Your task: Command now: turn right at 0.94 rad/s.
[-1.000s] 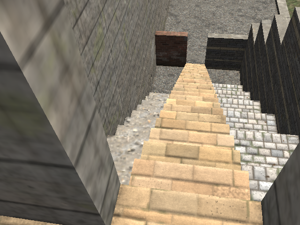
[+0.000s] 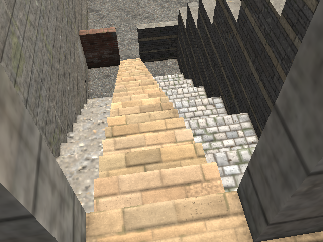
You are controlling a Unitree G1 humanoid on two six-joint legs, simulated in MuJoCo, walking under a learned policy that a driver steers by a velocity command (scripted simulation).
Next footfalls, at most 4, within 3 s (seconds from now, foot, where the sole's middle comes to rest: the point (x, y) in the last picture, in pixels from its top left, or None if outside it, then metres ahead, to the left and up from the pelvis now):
0.50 right None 0.02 -0.13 -0.76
1.18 left None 0.00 0.21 -0.76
1.54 right None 0.01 0.12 -0.76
1.78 left None -0.04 0.44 -0.76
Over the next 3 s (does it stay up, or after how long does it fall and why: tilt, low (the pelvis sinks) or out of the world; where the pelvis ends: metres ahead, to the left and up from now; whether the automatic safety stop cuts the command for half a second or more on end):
stays up -0.24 0.02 -0.01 its command is cut before an obstacle from the start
